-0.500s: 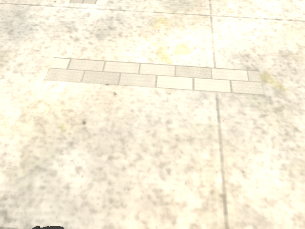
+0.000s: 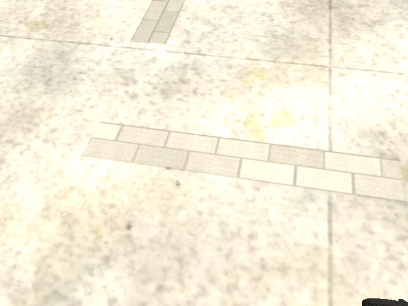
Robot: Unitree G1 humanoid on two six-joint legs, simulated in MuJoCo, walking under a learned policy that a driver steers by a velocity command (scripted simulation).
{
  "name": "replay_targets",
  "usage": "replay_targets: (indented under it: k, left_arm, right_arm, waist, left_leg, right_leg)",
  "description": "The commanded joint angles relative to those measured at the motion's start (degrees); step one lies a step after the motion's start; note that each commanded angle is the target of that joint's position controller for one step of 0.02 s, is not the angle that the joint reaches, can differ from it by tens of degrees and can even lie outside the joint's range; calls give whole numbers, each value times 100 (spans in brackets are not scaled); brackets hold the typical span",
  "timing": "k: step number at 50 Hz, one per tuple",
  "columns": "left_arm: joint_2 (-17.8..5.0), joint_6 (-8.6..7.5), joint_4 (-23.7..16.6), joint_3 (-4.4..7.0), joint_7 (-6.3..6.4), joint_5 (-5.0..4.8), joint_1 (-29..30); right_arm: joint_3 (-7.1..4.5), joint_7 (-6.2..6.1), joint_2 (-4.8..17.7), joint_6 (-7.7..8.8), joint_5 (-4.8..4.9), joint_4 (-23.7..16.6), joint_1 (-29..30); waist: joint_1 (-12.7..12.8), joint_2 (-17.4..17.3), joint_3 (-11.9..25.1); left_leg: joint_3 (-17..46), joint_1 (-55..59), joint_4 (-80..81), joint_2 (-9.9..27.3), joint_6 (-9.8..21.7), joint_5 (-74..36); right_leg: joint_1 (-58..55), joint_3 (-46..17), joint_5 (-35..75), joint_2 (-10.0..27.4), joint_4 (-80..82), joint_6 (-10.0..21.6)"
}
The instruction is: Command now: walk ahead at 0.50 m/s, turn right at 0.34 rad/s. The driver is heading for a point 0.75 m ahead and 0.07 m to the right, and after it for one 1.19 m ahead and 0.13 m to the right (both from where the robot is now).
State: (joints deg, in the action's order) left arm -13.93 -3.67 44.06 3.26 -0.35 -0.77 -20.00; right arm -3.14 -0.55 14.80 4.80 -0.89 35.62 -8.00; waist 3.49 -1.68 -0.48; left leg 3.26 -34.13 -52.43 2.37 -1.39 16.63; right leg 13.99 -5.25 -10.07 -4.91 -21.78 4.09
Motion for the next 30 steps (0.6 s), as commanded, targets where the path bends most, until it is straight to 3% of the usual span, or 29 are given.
replay_targets:
  k: [1,4,6,8,9,10,11,12,13,14,15,17,19,24,27,30]
  left_arm:
    - [-1035,-38,-426,281,96,-72,371]
    - [-1031,40,-334,293,110,-111,51]
    - [-1024,82,-315,303,114,-124,-60]
    - [-985,110,-355,312,127,-131,32]
    - [-857,103,-396,284,128,-114,75]
    - [-594,61,-515,205,113,-61,229]
    - [-197,-2,-633,92,110,-66,-173]
    - [-540,-34,-730,121,127,-165,-342]
    - [-914,-5,-664,233,140,-177,-89]
    - [-948,37,-716,255,130,-110,276]
    - [-858,65,-750,259,114,-57,421]
    - [-689,124,-808,259,64,-63,489]
    - [-517,172,-860,215,30,-53,610]
    - [-372,174,-1026,107,-99,-38,1279]
    - [-313,137,-1174,46,-181,-32,1799]
    - [-443,113,-1356,68,-225,-30,2118]
  right_arm:
    - [-4,20,143,103,33,-407,394]
    - [-38,71,259,154,130,-479,835]
    - [-98,97,371,202,165,-534,963]
    - [-183,101,459,251,178,-458,677]
    - [-251,76,552,262,155,-373,324]
    - [-343,23,789,268,78,-299,-379]
    - [-455,-30,1259,216,-23,-218,-1075]
    - [-484,25,1221,148,41,-18,-1382]
    - [-380,24,808,143,85,-75,-1177]
    - [-311,18,601,118,78,-89,-944]
    - [-254,29,459,105,49,-73,-704]
    - [-206,44,343,113,13,19,-438]
    - [-238,51,410,153,39,162,-437]
    - [-347,-6,782,133,59,471,-541]
    - [-376,13,954,105,163,675,-829]
    - [-415,58,1148,35,308,904,-1094]
  waist:
    - [-138,693,245]
    - [42,719,224]
    - [26,742,239]
    - [-222,796,307]
    - [-417,794,442]
    - [-776,556,900]
    - [-840,-756,1586]
    - [-813,-1687,1597]
    - [-869,-937,904]
    - [-833,-576,430]
    - [-707,-384,172]
    - [-477,-520,-78]
    - [-428,-506,-101]
    - [-550,-269,-92]
    - [-711,-186,-184]
    - [-682,-212,-330]
  left_leg:
    - [-128,417,1129,-156,-164,-830]
    - [-26,758,1824,-331,-195,-1340]
    - [63,1024,2235,-409,-124,-1217]
    - [38,1690,2693,-432,24,-1199]
    - [50,2317,2839,-307,163,-1150]
    - [576,3426,2770,341,475,-991]
    - [2191,5155,2896,1607,1165,-649]
    - [3918,5288,3382,2323,1715,750]
    - [3531,4740,3553,2072,1598,1232]
    - [2739,4179,3605,1789,1395,801]
    - [2169,3674,3750,1532,1291,217]
    - [1339,2963,4012,1247,1143,-658]
    - [815,2769,4175,1183,1173,-1310]
    - [-196,2848,4232,1140,1109,-2056]
    - [-467,2825,4249,1157,1048,-1891]
    - [-363,3125,4083,1378,1057,-2139]
  right_leg:
    - [121,-1213,1014,1121,774,992]
    - [53,-1451,640,1156,590,920]
    - [-112,-1760,312,1199,362,837]
    - [-83,-1941,92,1103,6,679]
    - [105,-1878,125,940,-358,527]
    - [628,-1560,7,698,-1394,302]
    - [2081,-665,-1539,18,-3150,-71]
    - [3240,-330,-2469,201,-4325,-201]
    - [3541,-418,-1968,509,-4879,-257]
    - [3536,-280,-1484,659,-5033,-292]
    - [3394,-229,-1141,778,-4944,-322]
    - [3011,-181,-808,988,-4694,-362]
    - [2953,-69,-553,1028,-4490,-445]
    - [2756,132,640,1098,-2992,-495]
    - [2246,342,881,970,-2070,-354]
    - [1940,516,300,830,-1480,-127]
